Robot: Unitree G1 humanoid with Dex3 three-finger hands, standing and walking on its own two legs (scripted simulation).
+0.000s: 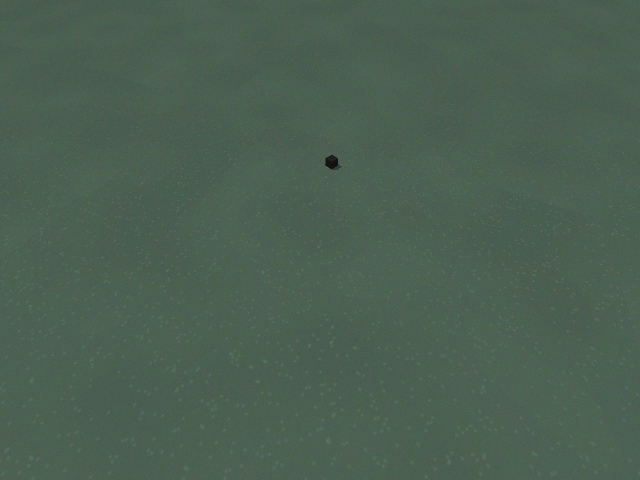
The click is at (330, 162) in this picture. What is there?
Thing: cube
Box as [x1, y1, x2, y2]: [325, 155, 337, 168]
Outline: 330,155 325,158 325,165 332,168 337,165 337,158
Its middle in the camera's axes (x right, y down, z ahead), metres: +0.06 -0.40 +2.04
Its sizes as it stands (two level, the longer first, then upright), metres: 0.046 0.046 0.046
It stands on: the floor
